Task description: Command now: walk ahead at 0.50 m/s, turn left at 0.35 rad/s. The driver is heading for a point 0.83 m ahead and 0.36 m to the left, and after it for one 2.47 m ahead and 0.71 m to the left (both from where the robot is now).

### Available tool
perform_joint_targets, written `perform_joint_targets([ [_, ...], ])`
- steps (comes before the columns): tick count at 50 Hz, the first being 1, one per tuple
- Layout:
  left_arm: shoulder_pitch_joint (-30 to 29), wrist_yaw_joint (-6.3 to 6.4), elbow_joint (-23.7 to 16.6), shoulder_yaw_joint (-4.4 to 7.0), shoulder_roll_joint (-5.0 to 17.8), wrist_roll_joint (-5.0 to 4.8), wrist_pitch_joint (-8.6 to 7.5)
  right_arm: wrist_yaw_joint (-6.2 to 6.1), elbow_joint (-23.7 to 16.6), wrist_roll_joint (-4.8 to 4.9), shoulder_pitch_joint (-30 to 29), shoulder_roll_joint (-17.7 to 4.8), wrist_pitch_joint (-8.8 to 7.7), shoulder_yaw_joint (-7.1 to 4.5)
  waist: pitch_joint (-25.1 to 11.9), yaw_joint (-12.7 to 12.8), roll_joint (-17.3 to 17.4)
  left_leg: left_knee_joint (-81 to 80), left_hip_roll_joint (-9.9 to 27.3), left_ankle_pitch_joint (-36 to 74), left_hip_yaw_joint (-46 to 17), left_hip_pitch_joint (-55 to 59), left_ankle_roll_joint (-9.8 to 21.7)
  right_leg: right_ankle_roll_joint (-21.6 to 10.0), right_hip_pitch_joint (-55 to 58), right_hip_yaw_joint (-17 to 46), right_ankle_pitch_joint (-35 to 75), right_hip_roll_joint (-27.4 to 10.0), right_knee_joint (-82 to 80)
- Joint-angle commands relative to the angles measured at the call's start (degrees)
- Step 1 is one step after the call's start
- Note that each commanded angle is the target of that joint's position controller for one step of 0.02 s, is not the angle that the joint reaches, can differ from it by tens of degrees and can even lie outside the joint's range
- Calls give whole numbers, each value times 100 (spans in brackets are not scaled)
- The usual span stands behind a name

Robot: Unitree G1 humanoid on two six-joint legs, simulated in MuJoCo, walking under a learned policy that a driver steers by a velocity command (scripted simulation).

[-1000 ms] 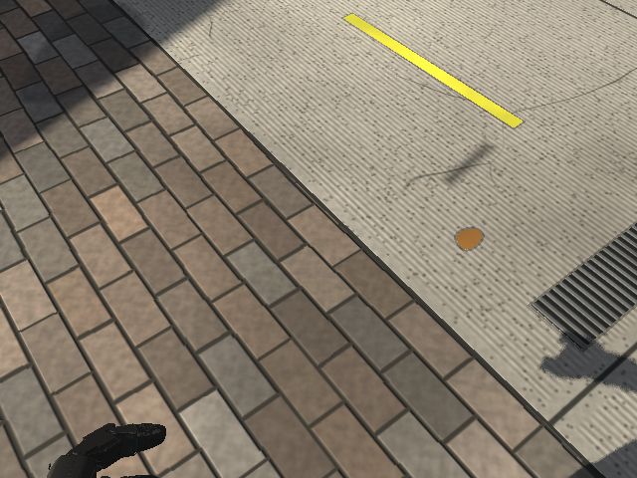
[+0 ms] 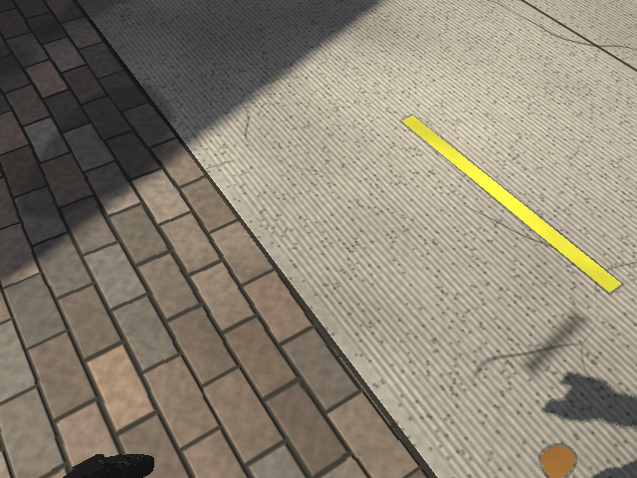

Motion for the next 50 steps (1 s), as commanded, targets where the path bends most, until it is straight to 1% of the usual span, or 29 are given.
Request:
perform_joint_targets([
  [1, -118, -32, -368, 199, 715, -22, -172, -76, -237, 23, -72, -1092, 24, -280, 120, 417, 768, 116, 1624, 1771, -1167, -223, 821, -133, 660, -38, -415, 142, -308],
  [2, 394, -4, -219, 281, 853, -10, -190, -80, -256, 16, -142, -1037, 43, -262, -144, 700, 755, 633, 1441, 2262, -1076, -318, 704, -257, 1414, -149, -541, 225, -476],
  [3, 1244, 47, -14, 408, 1140, 53, -211, -70, -314, -38, -149, -791, 41, -175, -804, 1059, 595, 1756, 1079, 2248, -844, -793, 521, -490, 2777, 37, -478, -56, -298],
  [4, 2107, 93, 68, 519, 1610, 116, -182, -63, -484, -195, 93, -336, 6, -35, -1785, 1219, -419, 3710, 458, 514, -422, -2168, 234, -909, 4656, 1335, -480, -1304, -42],
  [5, 2261, 60, 168, 541, 1722, 100, -105, -46, -611, -3, 629, -54, -96, 47, -2313, 974, -1941, 5169, -53, -1838, -421, -3850, 45, -1548, 5655, 3701, -2005, -2124, -991],
  [6, 2029, 65, 94, 391, 1125, 70, -103, -56, -530, 138, 236, -731, -114, -123, -1622, 1107, -1036, 5782, 332, -1573, -812, -4331, 62, -1338, 5069, 3444, -2893, -1904, -1294],
  [7, 1641, 83, 52, 306, 864, 42, -109, -63, -662, 164, -243, -925, -98, -193, -909, 1075, -654, 5796, 554, -1014, -674, -4475, 100, -1119, 4308, 2569, -2704, -1739, -1390],
  [8, 1274, 71, 41, 246, 709, 71, -117, -79, -664, 108, -381, -835, -55, -202, -552, 893, -323, 5646, 776, -558, -606, -4219, 67, -1033, 3594, 1950, -2103, -1501, -1550],
  [9, 1025, 68, 66, 221, 579, 102, -127, -74, -689, 54, -400, -730, -9, -223, -300, 731, -412, 5378, 932, -245, -630, -4006, 41, -1013, 3094, 1470, -1679, -1329, -1722],
  [11, 810, 80, 127, 224, 509, 134, -173, -39, -706, 74, -315, -506, 120, -225, -128, 545, -528, 5173, 1079, 36, -566, -3607, -7, -994, 2574, 748, -1136, -1136, -2027],
  [14, 874, 128, 267, 303, 700, 141, -223, -31, -905, 31, -585, -385, 235, -218, 43, 506, -250, 4774, 1132, 520, -574, -3892, -107, -1132, 2516, 133, -445, -1194, -2236],
  [18, 970, 197, 380, 363, 887, 137, -163, 87, -1107, 10, -1104, -310, 204, -175, 181, 638, -125, 3523, 1078, 1550, -371, -3897, -135, -1058, 2713, -659, -74, -1079, -2316],
  [21, 1193, 233, 466, 409, 1036, 81, -88, 203, -1338, -8, -1722, -239, 181, -116, 365, 871, -20, 2769, 995, 1821, -31, -3811, -61, -1003, 2972, -1036, -19, -1141, -2305],
  [24, 1399, 231, 573, 464, 1168, -16, 24, 288, -1568, -2, -2083, -298, 202, -115, 490, 940, -33, 2346, 910, 1471, 154, -3868, 101, -895, 3535, -1232, 276, -1306, -2072],
  [25, 1405, 231, 590, 485, 1224, -49, 67, 312, -1628, -5, -2108, -348, 210, -134, 477, 894, -66, 2259, 830, 1226, 252, -3787, 186, -842, 3699, -1306, 686, -1350, -1884],
  [27, 1302, 247, 564, 537, 1397, -112, 144, 325, -1653, -18, -1810, -543, 241, -236, 165, 617, -249, 2213, 470, 637, 583, -3108, 414, -720, 3872, -1491, 2547, -1343, -1096],
  [28, 1220, 252, 546, 552, 1447, -143, 195, 313, -1532, -4, -1234, -720, 256, -349, -169, 260, -260, 2086, 201, 526, 754, -2339, 569, -634, 3791, -1615, 3313, -1246, -234],
  [29, 1177, 259, 521, 507, 1352, -144, 218, 250, -1256, 17, -263, -1042, 274, -544, -669, -243, -101, 1752, -82, 854, 767, -913, 786, -439, 3240, -1765, 3196, -1001, 1049],
  [30, 1326, 255, 399, 365, 967, 81, 177, 115, -1082, 48, 507, -1620, 334, -735, -1143, -412, 864, 1606, 824, 946, -759, 750, 1160, -134, 1653, -1796, 685, -670, 2980],
  [31, 1702, 187, 82, 148, 288, 195, -7, 138, -1241, 44, 127, -2028, 234, -711, -1721, 329, 1901, 660, 1990, -430, -4127, 2075, 2205, 129, -551, -769, -3755, 546, 4595],
  [32, 981, 119, 19, 239, 845, -66, -204, 206, -1349, 16, 213, -1486, 128, -555, -1850, -138, 1034, 46, 2149, -765, -4502, 2086, 2086, 1, -1136, 181, -3607, 384, 4996],
  [33, 628, 90, -123, 279, 983, -221, -307, 223, -1304, -24, 14, -1235, 38, -474, -1086, -85, 846, 15, 2022, -321, -3728, 1550, 1852, -147, -1518, 107, -3031, 158, 4804],
  [34, 635, 135, -58, 263, 917, -119, -356, 214, -1345, -12, -326, -1080, -2, -422, -714, 161, 391, 66, 1762, 283, -3051, 758, 1652, -205, -1232, 133, -2533, -99, 4341],
  [35, 694, 175, 12, 305, 949, 26, -344, 193, -1419, -45, -703, -907, -4, -368, -475, 396, 332, 30, 1531, 885, -2512, 31, 1510, -174, -803, 151, -2217, -262, 3846],
  [36, 818, 164, 44, 334, 980, 51, -272, 163, -1519, -112, -895, -786, -8, -315, -428, 567, 459, -91, 1395, 1257, -2256, -394, 1464, -145, -433, 201, -2004, -361, 3624],
  [38, 854, 159, 22, 333, 867, 106, -140, 105, -1535, -92, -888, -832, -37, -319, -378, 648, 455, -248, 1280, 1838, -1982, -794, 1517, 21, -208, 119, -1788, -321, 3188],
  [40, 544, 179, -96, 298, 736, 157, -72, 21, -1476, -60, -694, -971, -53, -356, -225, 594, 399, -327, 1151, 2114, -1693, -991, 1496, 192, -318, 44, -1282, -210, 2541],
  [45, -443, 96, -423, 190, 517, 91, -119, -90, -1321, -20, -290, -1017, 7, -376, 23, 223, 656, -261, 803, 1476, -1404, -1233, 1112, 280, 34, 2, 310, 188, 543],
  [50, -801, -26, -650, 224, 721, 26, -230, -127, -1143, 23, 41, -967, 82, -379, 75, 121, 744, 311, 1058, 1253, -2018, -644, 1006, 106, 247, 175, 141, 350, -209],
])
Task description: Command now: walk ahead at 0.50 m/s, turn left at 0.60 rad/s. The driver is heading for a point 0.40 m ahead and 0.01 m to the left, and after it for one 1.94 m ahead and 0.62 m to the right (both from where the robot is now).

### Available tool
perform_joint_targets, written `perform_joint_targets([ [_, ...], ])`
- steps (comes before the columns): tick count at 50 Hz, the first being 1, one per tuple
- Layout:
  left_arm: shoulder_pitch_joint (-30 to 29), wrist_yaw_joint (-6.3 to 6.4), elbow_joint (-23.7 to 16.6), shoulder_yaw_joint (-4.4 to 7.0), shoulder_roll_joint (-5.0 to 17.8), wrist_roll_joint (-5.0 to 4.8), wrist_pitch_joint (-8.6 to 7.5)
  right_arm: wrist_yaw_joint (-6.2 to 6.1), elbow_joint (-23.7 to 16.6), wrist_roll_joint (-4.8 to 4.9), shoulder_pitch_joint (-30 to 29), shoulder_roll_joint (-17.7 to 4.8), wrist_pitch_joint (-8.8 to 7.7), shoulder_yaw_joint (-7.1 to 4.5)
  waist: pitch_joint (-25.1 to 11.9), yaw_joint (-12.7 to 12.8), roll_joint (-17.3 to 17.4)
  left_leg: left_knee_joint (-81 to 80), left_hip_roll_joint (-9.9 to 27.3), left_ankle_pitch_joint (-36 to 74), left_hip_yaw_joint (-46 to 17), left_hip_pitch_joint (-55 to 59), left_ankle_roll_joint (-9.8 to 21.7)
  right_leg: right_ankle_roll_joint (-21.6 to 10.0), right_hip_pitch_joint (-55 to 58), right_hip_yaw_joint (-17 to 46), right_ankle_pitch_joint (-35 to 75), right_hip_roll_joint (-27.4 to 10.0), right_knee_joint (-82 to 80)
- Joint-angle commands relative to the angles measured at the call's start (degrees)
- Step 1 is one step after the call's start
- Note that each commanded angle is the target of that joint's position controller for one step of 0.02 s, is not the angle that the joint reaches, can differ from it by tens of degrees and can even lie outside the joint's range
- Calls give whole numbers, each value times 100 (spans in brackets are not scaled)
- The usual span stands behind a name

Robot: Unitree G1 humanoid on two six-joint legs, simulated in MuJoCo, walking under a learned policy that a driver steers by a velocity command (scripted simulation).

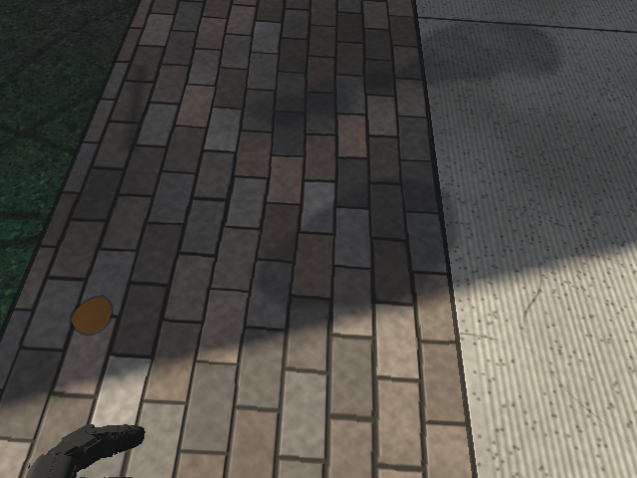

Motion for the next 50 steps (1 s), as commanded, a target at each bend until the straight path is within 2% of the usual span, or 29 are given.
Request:
perform_joint_targets([
  [1, -530, -60, -532, 161, 641, -32, -172, -72, -221, 14, 142, -905, 4, -249, -23, 95, 863, -83, 1463, 1408, -1276, -122, 657, -129, 504, -50, -289, 176, -300],
  [3, -20, -47, -416, 235, 774, -34, -229, -85, -255, 3, 22, -885, 55, -249, -182, 372, 1064, 352, 1426, 1919, -1437, -49, 547, -315, 1180, -183, -714, 254, -463],
  [4, 593, -11, -272, 326, 942, 18, -260, -66, -318, -10, -76, -727, 56, -187, -582, 687, 1005, 1026, 1119, 2304, -1261, -225, 376, -506, 2168, -183, -617, 152, -595],
  [5, 1513, 27, -171, 396, 1224, 115, -266, -41, -428, -111, -102, -436, 39, -60, -1443, 1071, 537, 2517, 797, 1697, -811, -898, 165, -869, 3707, 597, -836, -715, -368],
  [6, 2137, 8, 77, 512, 1637, 158, -184, -34, -512, 47, 820, -37, -18, 51, -2206, 706, -1460, 4440, -56, -1167, -130, -3021, -291, -1849, 5684, 3286, -2029, -1962, -824],
  [7, 2119, -44, 94, 396, 1117, -27, -165, -52, -329, 110, 904, -532, -46, 6, -1934, 802, -1212, 5232, 304, -1577, -295, -3782, -338, -1847, 5609, 4087, -3297, -2096, -1248],
  [8, 1842, -31, 34, 294, 745, -53, -130, -41, -356, 91, 268, -861, -41, -79, -1109, 951, -605, 5423, 504, -1067, -239, -3997, -361, -1604, 4878, 3226, -3327, -1831, -1362],
  [9, 1529, -25, -10, 242, 650, 15, -80, -50, -451, 24, -176, -857, -39, -77, -651, 885, -158, 5328, 696, -681, 2, -3861, -371, -1457, 4135, 2495, -2716, -1593, -1424],
  [10, 1342, -21, 24, 205, 560, 54, -50, -36, -551, -55, -499, -793, -69, -85, -273, 799, -51, 5010, 832, -430, 53, -3766, -363, -1452, 3494, 2001, -2038, -1393, -1548],
  [11, 1275, -7, 47, 160, 483, 106, -59, -3, -582, -53, -521, -699, -77, -86, -202, 645, -163, 4753, 983, -265, 71, -3496, -331, -1415, 3123, 1626, -1589, -1226, -1661],
  [13, 1310, -6, 140, 146, 460, 56, -89, 40, -566, -17, -417, -467, -65, -37, -230, 513, -316, 4271, 1084, -239, 234, -3247, -336, -1482, 2873, 1213, -1116, -1092, -1863],
  [17, 1283, 40, 270, 212, 842, -30, -26, 40, -752, -197, -926, -137, -128, 119, -214, 468, -208, 2655, 1020, 322, 698, -2696, -586, -1583, 2437, 400, 1823, -918, -1751],
  [22, 1745, 128, 488, 257, 1005, -158, 210, 108, -848, -136, -1597, -312, -157, 83, -412, 675, -326, 1230, 557, 1626, 715, -1938, -624, -1239, 2606, 291, 1600, -714, -1268],
  [25, 1565, 190, 410, 247, 959, -194, 286, 79, -736, -194, -1234, -600, -190, -56, -566, 334, -303, 339, 570, 2267, 650, -901, -368, -886, 2422, 560, 768, -564, -541],
  [26, 1624, 191, 348, 188, 746, -135, 265, 19, -714, -263, -973, -871, -198, -140, -816, 250, -73, 242, 1022, 3256, 383, -148, -152, -643, 2084, 439, 181, -233, 73],
  [27, 1753, 180, 177, 58, 348, 37, 228, -76, -762, -390, -516, -1286, -143, -217, -1458, 168, 973, 697, 2348, 5614, -622, 1208, 360, -317, 1008, 53, -2214, 286, 1610],
  [28, 2591, 193, 253, -1, 261, -59, 252, -49, -774, -376, -460, -1195, -11, -188, -2235, 370, 2001, 714, 3362, 5731, -1690, 1750, 1172, -134, 287, -101, -4745, 508, 2874],
  [29, 2593, 211, 366, 139, 765, -140, 362, -11, -797, -258, -592, -875, 72, -121, -2036, 315, 1429, 437, 3081, 4435, -1602, 1287, 1170, -13, 77, 40, -4514, 255, 3524],
  [30, 2219, 247, 287, 203, 873, -166, 473, -9, -805, -186, -874, -676, 103, -61, -1454, 349, 1181, 239, 2747, 3387, -1140, 852, 976, 62, -273, -107, -4140, 123, 3796],
  [33, 2083, 380, 226, 258, 734, -95, 832, 0, -750, -268, -1667, -624, 119, -33, -696, 655, 1137, -427, 2247, 2007, -166, -851, 803, 283, 275, -278, -3199, -106, 3806],
  [35, 2032, 381, 95, 253, 586, -80, 898, -29, -681, -314, -1810, -606, 90, -50, -601, 715, 1171, -608, 2168, 1782, 262, -1198, 847, 286, 545, -405, -2854, -119, 3486],
  [39, 1529, 254, -220, 185, 453, -39, 891, -114, -533, -248, -1839, -733, 105, -111, -716, 580, 1046, -588, 2303, 1863, 671, -1044, 889, 130, 940, -506, -2367, -247, 2269],
  [43, 1376, 99, -411, 233, 644, -54, 916, -88, -373, -129, -1733, -963, 186, -189, -751, 545, 1066, -334, 2519, 1848, 779, -760, 762, -115, 1395, -747, -2308, -150, 1362],
  [45, 1614, 47, -354, 277, 658, -37, 921, -86, -291, -10, -1779, -977, 233, -203, -728, 727, 963, 118, 2390, 1475, 1020, -863, 431, -361, 1992, -954, -1741, 46, 366],
  [46, 1754, 71, -311, 339, 791, 2, 918, -79, -162, 3, -1528, -821, 258, -178, -669, 726, 685, 604, 2164, 937, 1266, -1141, 78, -549, 2411, -800, -1342, 126, -132],
  [47, 1837, 162, -378, 477, 1319, 8, 904, -49, -124, -131, -1293, -526, 284, -113, -506, 580, -657, 2032, 1537, -185, 1903, -2050, -513, -972, 2934, 649, 35, -812, -912],
  [48, 1684, 204, -610, 532, 1828, 87, 863, -72, -462, -302, -1636, -438, 278, -61, -320, 579, -1814, 3396, 645, -2054, 1720, -3550, -933, -2062, 3152, 2405, 1165, -1994, -1092],
  [49, 1805, 156, -631, 486, 1617, 243, 733, -113, -524, -257, -2054, -673, 263, -135, -667, 936, -1111, 4268, 630, -2104, 836, -3587, -854, -2362, 2886, 2437, 604, -1954, -1262],
  [50, 1576, 149, -635, 439, 1491, 221, 624, -131, -477, -136, -2000, -754, 281, -184, -573, 742, -794, 4496, 726, -1575, 629, -3591, -739, -2053, 2780, 1949, 171, -1634, -1265],
])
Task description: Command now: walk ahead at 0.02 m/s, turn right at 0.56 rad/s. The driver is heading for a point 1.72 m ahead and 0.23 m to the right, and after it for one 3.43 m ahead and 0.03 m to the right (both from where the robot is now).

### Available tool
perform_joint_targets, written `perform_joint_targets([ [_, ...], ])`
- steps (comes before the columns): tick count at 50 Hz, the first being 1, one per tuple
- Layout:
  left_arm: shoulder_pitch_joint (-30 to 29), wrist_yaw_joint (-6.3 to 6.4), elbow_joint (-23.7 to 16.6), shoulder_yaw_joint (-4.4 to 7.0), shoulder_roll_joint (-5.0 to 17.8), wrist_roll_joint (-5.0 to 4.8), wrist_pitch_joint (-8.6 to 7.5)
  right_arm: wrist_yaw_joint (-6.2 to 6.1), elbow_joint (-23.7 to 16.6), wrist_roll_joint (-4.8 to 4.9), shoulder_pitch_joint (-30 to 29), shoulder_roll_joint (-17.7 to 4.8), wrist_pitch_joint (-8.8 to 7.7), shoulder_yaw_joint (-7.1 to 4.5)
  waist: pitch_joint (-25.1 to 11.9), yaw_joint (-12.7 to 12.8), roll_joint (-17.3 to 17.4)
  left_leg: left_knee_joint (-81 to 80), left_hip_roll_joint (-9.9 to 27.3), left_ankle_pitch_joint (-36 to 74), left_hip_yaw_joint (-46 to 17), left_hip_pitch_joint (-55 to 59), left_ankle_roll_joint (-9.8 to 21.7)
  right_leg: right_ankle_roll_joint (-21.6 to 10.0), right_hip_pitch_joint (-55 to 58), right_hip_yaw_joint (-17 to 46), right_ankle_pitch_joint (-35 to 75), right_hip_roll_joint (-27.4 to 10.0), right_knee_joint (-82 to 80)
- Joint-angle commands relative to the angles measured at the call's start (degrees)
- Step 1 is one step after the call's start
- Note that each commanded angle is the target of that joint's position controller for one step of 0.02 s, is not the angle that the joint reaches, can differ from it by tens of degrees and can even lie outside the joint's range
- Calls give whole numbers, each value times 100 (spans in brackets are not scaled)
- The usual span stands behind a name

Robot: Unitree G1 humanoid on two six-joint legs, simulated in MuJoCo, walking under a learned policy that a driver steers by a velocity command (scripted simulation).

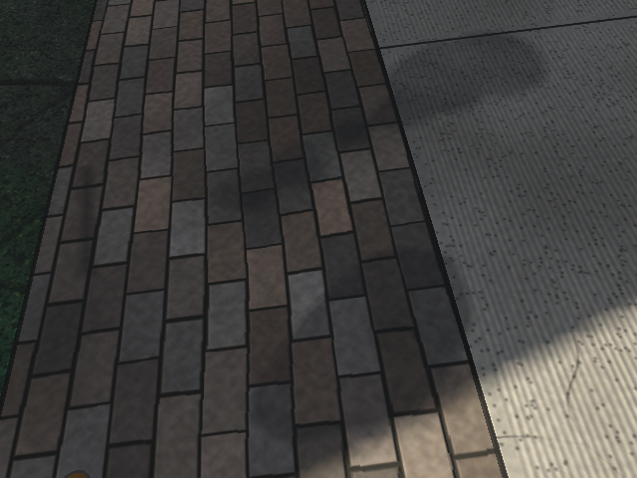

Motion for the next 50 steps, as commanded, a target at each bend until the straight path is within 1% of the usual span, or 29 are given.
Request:
perform_joint_targets([
  [1, 38, 62, -415, 313, 1190, -20, -250, -92, -458, 39, -294, -580, -59, -183, -611, 63, -909, 1564, -176, -50, -763, -1480, 31, -1116, 1273, 2163, 1966, -1527, -1707],
  [2, -187, 100, -473, 241, 990, -130, -241, -133, -376, -5, -216, -638, -34, -211, -590, -5, -916, 1483, -151, 244, -786, -1425, -5, -943, 1203, 1985, 2004, -1406, -1673],
  [4, -232, 167, -538, 175, 872, -113, -205, -116, -342, -23, -94, -575, -64, -217, -749, -91, -912, 1571, -290, 638, -750, -1052, -91, -919, 1066, 1789, 2438, -1193, -1608],
  [6, -115, 206, -555, 187, 890, -115, -192, -92, -350, 31, -103, -459, -105, -181, -838, -50, -841, 1110, -357, 833, -780, -1032, -143, -929, 1304, 1784, 2554, -1119, -1539],
  [9, -14, 253, -580, 240, 1002, -152, -145, -53, -415, 45, -309, -339, -142, -113, -809, 72, -910, 125, -421, 921, -861, -842, -230, -939, 1442, 1973, 2234, -1055, -1451],
  [15, -153, 169, -710, 290, 1088, -158, -54, 81, -435, 109, -257, -467, -236, -120, -732, 122, -1104, -1029, -610, 666, -920, 52, -168, -1008, 1084, 2673, 2152, -974, -1318],
  [17, -257, 155, -753, 290, 1072, -200, -26, 132, -424, 120, -120, -497, -288, -133, -778, 51, -1124, -1605, -643, 779, -919, 356, -87, -935, 1158, 2906, 2389, -893, -1161],
  [19, -449, 186, -820, 268, 1001, -279, 13, 168, -316, 102, 249, -543, -336, -174, -820, -201, -1032, -2862, -546, 1843, -832, 1203, 76, -614, 891, 2845, 2055, -589, -870],
  [20, -287, 201, -831, 204, 779, -233, 9, 150, -297, 26, 424, -821, -328, -240, -980, -140, -598, -3025, 186, 2387, -1316, 1890, 339, -305, 411, 2497, 1096, -308, -376],
  [21, 122, 178, -851, 133, 494, -165, -29, 110, -382, -71, 157, -1274, -263, -303, -867, 300, 926, -3067, 1287, 3662, -2567, 2295, 1035, 79, -599, 1392, -956, 621, 696],
  [22, 16, 190, -868, 238, 891, -120, -92, 123, -385, -186, 331, -1069, -270, -263, -831, 28, 1274, -3285, 1920, 3318, -3417, 2082, 1862, 351, -1198, 984, -2028, 699, 1912],
  [23, 69, 183, -780, 321, 1132, -129, -116, 110, -447, -113, 232, -828, -296, -181, -702, 30, 817, -3389, 1764, 2137, -3198, 2027, 1883, 430, -1397, 1084, -1618, 423, 2574],
  [24, 47, 167, -685, 321, 1067, -137, -107, 95, -432, -14, 124, -647, -302, -131, -533, 48, 638, -3489, 1348, 841, -2790, 2011, 1593, 479, -1568, 1022, -1158, 314, 2709],
  [25, 35, 158, -635, 278, 902, -110, -97, 75, -402, 88, 149, -596, -315, -101, -374, -3, 712, -3612, 1093, 40, -2635, 2133, 1395, 543, -1830, 987, -840, 285, 2722],
  [27, -94, 92, -626, 176, 631, -143, -165, 39, -289, 92, 408, -586, -335, -58, -178, -165, 738, -3820, 938, -110, -2398, 2173, 1353, 612, -1944, 796, -441, 243, 2565],
  [29, -352, 46, -687, 112, 516, -165, -286, 29, -224, 75, 638, -655, -361, -71, -113, -315, 748, -3947, 880, 91, -2163, 2257, 1363, 630, -1863, 432, -236, 101, 1975],
  [32, -639, 1, -754, -9, 287, -156, -446, 49, -185, 118, 760, -839, -393, -102, -91, -445, 801, -3974, 828, 625, -1797, 1948, 1358, 591, -1113, 72, -118, -62, 817],
  [34, -621, -35, -740, -20, 313, -191, -520, 103, -139, 151, 891, -971, -402, -128, -50, -450, 834, -3940, 863, 747, -1669, 1623, 1401, 501, -501, -93, -197, 1, 212],
  [35, -543, -49, -720, -4, 377, -216, -544, 137, -113, 180, 952, -1019, -400, -136, -36, -410, 817, -3904, 915, 711, -1684, 1492, 1433, 436, -226, -148, -122, 36, -54],
  [37, -143, -63, -566, 24, 413, -240, -578, 192, -88, 252, 900, -998, -375, -109, -48, -126, 673, -3674, 914, 662, -1616, 1074, 1362, 258, 673, -266, 521, 130, -846],
  [38, 196, -43, -432, 67, 473, -250, -568, 214, -62, 235, 938, -857, -381, -53, -156, 50, 552, -3422, 830, 752, -1538, 787, 1248, 172, 1322, -259, 592, 178, -1035],
  [39, 704, 6, -313, 124, 577, -280, -556, 239, -58, 176, 884, -591, -415, 43, -368, 325, 443, -2885, 646, 849, -1298, 368, 1025, 50, 2134, 20, 535, -15, -1095],
  [40, 1460, 74, -226, 205, 924, -216, -550, 292, -208, 48, 665, -112, -475, 209, -791, 647, -522, -1055, 103, 607, -663, -390, 614, -285, 3078, 1453, 76, -1109, -1512],
  [41, 1755, 21, -185, 375, 1617, -125, -558, 246, -540, 140, 606, -109, -613, 203, -849, 615, -1888, 470, -420, -349, -319, -1832, 410, -1132, 3351, 3669, -1249, -2211, -2192],
  [42, 1593, -31, -196, 246, 1132, -126, -636, 224, -510, 237, 480, -679, -676, 52, -447, 616, -1267, 1367, -95, -391, -733, -2284, 453, -1325, 3014, 3843, -1796, -2210, -2350],
  [43, 1341, -55, -226, 132, 821, -116, -695, 265, -480, 289, 486, -778, -701, 7, -84, 454, -1177, 1563, 100, 178, -797, -2499, 562, -1182, 2791, 3300, -1765, -1946, -2397],
  [45, 943, -89, -271, 53, 602, -115, -725, 300, -382, 162, 456, -641, -712, 19, 174, 270, -857, 1327, 309, 960, -741, -2389, 544, -1008, 2358, 2445, -603, -1538, -2564],
  [46, 850, -80, -284, 27, 555, -101, -722, 331, -370, 127, 424, -556, -697, 28, 212, 189, -819, 1148, 392, 1252, -727, -2178, 499, -925, 2126, 2067, 35, -1387, -2657],
  [50, 896, -20, -181, 59, 622, -126, -728, 375, -459, 87, 101, -262, -630, 132, 158, 165, -639, 107, 274, 2227, -486, -1847, 179, -903, 1811, 1099, 1611, -1086, -2818],
])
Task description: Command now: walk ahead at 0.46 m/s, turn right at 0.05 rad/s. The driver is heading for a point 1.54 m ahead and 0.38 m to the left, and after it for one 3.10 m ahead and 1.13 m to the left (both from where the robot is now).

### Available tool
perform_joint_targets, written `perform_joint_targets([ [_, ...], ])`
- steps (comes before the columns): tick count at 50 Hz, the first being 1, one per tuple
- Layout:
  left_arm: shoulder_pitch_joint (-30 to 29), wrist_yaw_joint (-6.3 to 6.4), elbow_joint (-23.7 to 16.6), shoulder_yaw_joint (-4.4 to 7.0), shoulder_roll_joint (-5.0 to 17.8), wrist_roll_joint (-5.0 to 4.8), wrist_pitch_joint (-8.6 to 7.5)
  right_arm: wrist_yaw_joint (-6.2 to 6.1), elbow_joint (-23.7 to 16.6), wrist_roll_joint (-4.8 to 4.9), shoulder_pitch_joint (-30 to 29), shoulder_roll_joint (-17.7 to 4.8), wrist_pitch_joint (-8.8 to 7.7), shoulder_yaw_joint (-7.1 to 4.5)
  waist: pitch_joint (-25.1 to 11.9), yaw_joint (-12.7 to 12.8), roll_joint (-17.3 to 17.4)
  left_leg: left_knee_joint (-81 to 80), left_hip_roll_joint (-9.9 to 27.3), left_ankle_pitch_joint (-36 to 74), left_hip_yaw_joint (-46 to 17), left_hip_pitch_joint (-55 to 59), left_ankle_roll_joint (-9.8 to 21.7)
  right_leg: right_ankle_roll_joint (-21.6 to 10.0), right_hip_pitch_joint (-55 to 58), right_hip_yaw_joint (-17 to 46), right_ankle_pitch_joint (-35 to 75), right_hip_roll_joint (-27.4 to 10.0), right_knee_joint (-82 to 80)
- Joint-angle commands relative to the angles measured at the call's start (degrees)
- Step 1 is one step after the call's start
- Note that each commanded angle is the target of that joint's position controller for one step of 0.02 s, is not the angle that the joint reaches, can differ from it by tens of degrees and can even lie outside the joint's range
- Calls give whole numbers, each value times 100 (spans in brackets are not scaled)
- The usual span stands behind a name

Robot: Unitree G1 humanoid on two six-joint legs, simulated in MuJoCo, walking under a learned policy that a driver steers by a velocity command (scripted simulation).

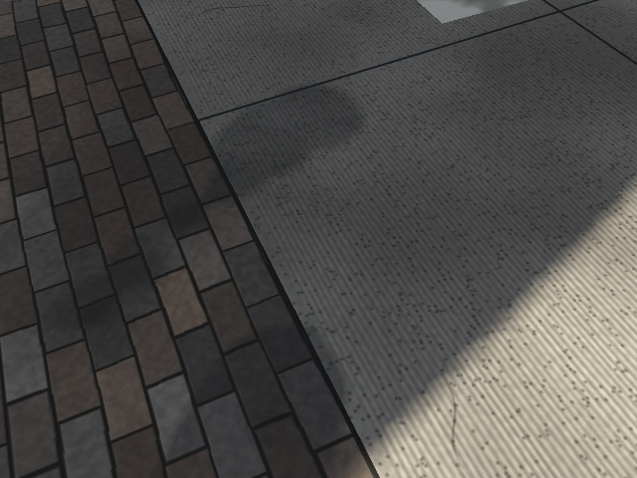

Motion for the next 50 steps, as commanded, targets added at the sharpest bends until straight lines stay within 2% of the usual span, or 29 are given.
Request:
perform_joint_targets([
  [1, -189, 63, -316, 255, 939, -21, -92, 31, -548, -32, -700, -142, -73, 21, 460, 37, -729, -961, 49, 837, -17, -779, -188, -887, 121, 868, 1372, -1267, -927],
  [5, 197, 110, -61, 308, 1110, -75, -83, 119, -790, 21, -1454, -61, -107, 104, 632, 254, -725, -2126, -202, 1620, 107, -150, -144, -817, -71, 603, 1278, -1328, -1004],
  [8, 294, 123, 108, 337, 1156, -128, -46, 195, -921, 41, -1666, -201, -134, 75, 698, 161, -717, -2533, -248, 1435, -9, -146, 91, -719, 451, 621, 1637, -1606, -798],
  [11, 249, 158, 182, 386, 1308, -106, 46, 181, -856, 4, -1219, -469, -136, -39, 216, -180, -888, -2620, -561, 795, 239, 702, 374, -530, 943, 509, 3745, -1632, 64],
  [12, 192, 177, 185, 366, 1289, -84, 99, 123, -660, -1, -486, -668, -115, -160, -293, -588, -887, -2686, -750, 757, 420, 1718, 549, -400, 837, 318, 4667, -1430, 996],
  [13, 231, 209, 136, 293, 1162, -23, 122, 48, -441, -10, 464, -918, -82, -263, -990, -1006, -793, -2461, -382, 862, 75, 3350, 783, -211, -7, 187, 4174, -1200, 2311],
  [14, 975, 148, -17, 87, 474, -11, 44, 5, -352, -153, 1157, -1512, -48, -400, -2059, -801, 547, -2530, 1266, -177, -2572, 5826, 1731, 227, -2383, 1, 1573, -368, 4806],
  [15, 915, 128, 98, 49, 494, -58, -83, 38, -259, -43, 1298, -1127, -49, -293, -2614, -870, 1133, -3651, 1684, -1098, -4421, 6086, 1924, 254, -3147, 794, -1837, 157, 5752],
  [16, 231, 83, -74, 204, 1016, -248, -156, 11, -271, 8, 892, -842, -40, -190, -1536, -875, 772, -3877, 1491, -1543, -3725, 5350, 1600, 192, -3775, 865, -1676, -225, 6129],
  [17, -237, 78, -222, 190, 1063, -283, -203, -14, -327, -1, 491, -714, -27, -151, -822, -736, 357, -3997, 1296, -1255, -2955, 4428, 1425, 126, -3816, 615, -1181, -530, 5898],
  [18, -481, 99, -256, 189, 1005, -176, -216, -14, -341, -58, 174, -582, -32, -112, -336, -546, 13, -4163, 1082, -681, -2398, 3547, 1357, 130, -3648, 483, -767, -753, 5512],
  [19, -414, 111, -214, 219, 962, -105, -168, -3, -375, -139, -29, -433, -69, -69, -175, -317, 109, -4322, 871, -183, -1991, 2966, 1298, 128, -3275, 519, -467, -946, 5213],
  [20, -236, 106, -141, 205, 856, -95, -102, 7, -377, -167, -144, -384, -94, -64, -161, -170, 224, -4492, 761, 19, -1787, 2602, 1327, 162, -2956, 529, -311, -1013, 5105],
  [23, -263, 141, -123, 160, 640, -42, 39, 3, -236, -87, -134, -466, -203, -95, 66, -32, 178, -4881, 677, 502, -1216, 2101, 1472, 336, -2941, 421, 8, -1100, 4617],
  [26, -915, 138, -310, 129, 585, 14, -4, -66, -100, -67, 74, -586, -196, -123, 290, -195, 18, -5000, 545, 903, -795, 2252, 1393, 455, -3315, 370, 1020, -1135, 3589],
  [29, -1576, 54, -445, 55, 418, -15, -107, -114, 6, -15, 345, -712, -140, -137, 384, -464, -53, -4974, 360, 1075, -380, 2367, 1185, 437, -3035, 138, 1934, -918, 2329],
  [34, -2333, -118, -726, 52, 496, -91, -183, -141, 291, 49, 909, -865, 26, -173, 512, -721, -39, -4619, 765, 1155, -513, 3359, 1121, 275, -3200, 118, 1782, -717, 1465],
  [37, -2108, -176, -734, 119, 680, -77, -198, -187, 360, 60, 884, -960, 137, -216, 307, -464, 120, -4056, 939, 2176, -570, 3889, 953, 36, -2801, 39, 1045, -545, 1242],
  [38, -1638, -162, -617, 194, 809, -62, -201, -199, 346, 59, 758, -990, 170, -218, 10, -157, 156, -3472, 809, 3111, -427, 3875, 852, -95, -2097, -135, 979, -365, 1095],
  [39, -776, -113, -361, 336, 1076, -46, -193, -211, 323, 23, 741, -843, 195, -157, -596, 253, 60, -2402, 499, 3506, -187, 3528, 687, -283, -798, -205, 1112, -306, 1078],
  [40, 259, -46, -192, 452, 1509, 7, -158, -226, 161, -135, 812, -503, 178, -8, -1543, 587, -608, -571, 140, 1957, 67, 2363, 467, -658, 992, 982, 1344, -1376, 1346],
  [41, 373, -85, -82, 512, 1837, 9, -141, -167, 103, -69, 1565, 117, 51, 164, -2124, 126, -2133, 1199, -929, -1962, -81, 87, 140, -1534, 2696, 3728, -77, -2463, 657],
  [42, 338, -90, -163, 352, 1198, -45, -142, -126, 166, 49, 1122, -531, -56, 38, -1892, 420, -1418, 1752, -653, -2234, -740, -571, 196, -1356, 2578, 3984, -798, -2364, 230],
  [43, -57, -72, -198, 281, 1031, -33, -147, -93, -17, 173, 569, -768, -127, -39, -1077, 384, -1108, 1775, -381, -1732, -607, -884, 258, -1151, 1905, 3149, -546, -2202, 116],
  [44, -416, -68, -238, 257, 985, -6, -141, -112, -80, 139, 272, -693, -155, -18, -632, 229, -633, 1547, -113, -1230, -432, -755, 233, -1071, 1156, 2562, 149, -1990, 4],
  [45, -663, -79, -250, 225, 862, 24, -144, -118, -101, 43, 142, -644, -145, -38, -299, 82, -501, 1219, 50, -914, -393, -602, 177, -1062, 560, 2129, 737, -1802, -159],
  [46, -789, -81, -256, 195, 772, 75, -171, -110, -74, 26, 260, -575, -99, -46, -260, -102, -641, 1048, 189, -688, -435, -251, 137, -1038, 178, 1851, 1084, -1672, -314],
  [48, -843, -91, -188, 201, 754, 23, -233, -121, 1, 16, 438, -366, 17, -10, -202, -253, -689, 753, 238, -540, -366, 8, 20, -1113, -189, 1459, 1418, -1554, -600],
  [50, -799, -67, -74, 238, 874, -6, -273, -145, -85, -33, 195, -273, 91, 18, 19, -272, -625, 297, 282, -236, -311, -175, -113, -1166, -396, 1130, 1674, -1521, -815],
])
